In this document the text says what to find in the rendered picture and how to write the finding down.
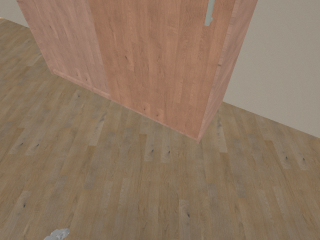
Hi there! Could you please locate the handle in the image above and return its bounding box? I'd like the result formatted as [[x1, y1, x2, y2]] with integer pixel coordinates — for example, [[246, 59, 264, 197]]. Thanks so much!
[[204, 0, 215, 26]]

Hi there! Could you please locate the wardrobe door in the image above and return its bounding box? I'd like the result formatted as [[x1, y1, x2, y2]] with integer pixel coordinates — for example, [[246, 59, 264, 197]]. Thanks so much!
[[23, 0, 110, 95], [88, 0, 236, 139]]

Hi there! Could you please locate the robot left hand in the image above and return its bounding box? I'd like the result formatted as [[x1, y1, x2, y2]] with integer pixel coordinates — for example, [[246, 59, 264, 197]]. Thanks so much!
[[44, 228, 70, 240]]

